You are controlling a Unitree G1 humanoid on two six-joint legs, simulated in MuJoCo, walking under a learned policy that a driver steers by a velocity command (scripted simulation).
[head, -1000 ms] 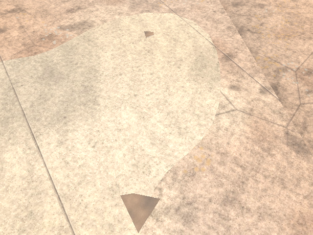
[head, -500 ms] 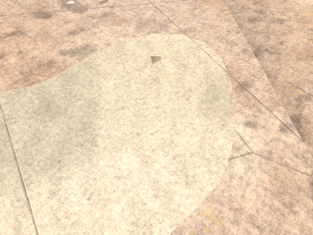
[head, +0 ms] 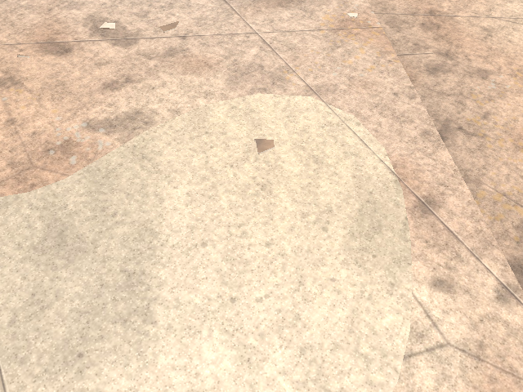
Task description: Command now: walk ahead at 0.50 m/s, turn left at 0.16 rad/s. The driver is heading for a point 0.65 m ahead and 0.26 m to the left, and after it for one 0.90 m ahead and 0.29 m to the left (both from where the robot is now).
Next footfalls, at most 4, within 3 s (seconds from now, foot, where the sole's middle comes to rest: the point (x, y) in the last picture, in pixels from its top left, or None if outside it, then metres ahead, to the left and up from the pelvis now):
0.34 right None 0.37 -0.11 -0.78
0.88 left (193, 371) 0.54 0.18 -0.78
1.44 right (190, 281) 0.80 0.21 -0.78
1.86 left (154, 344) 0.61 0.29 -0.78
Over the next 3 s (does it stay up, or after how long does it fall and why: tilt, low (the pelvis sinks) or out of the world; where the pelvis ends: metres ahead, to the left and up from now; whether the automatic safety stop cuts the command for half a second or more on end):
stays up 0.65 0.19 0.00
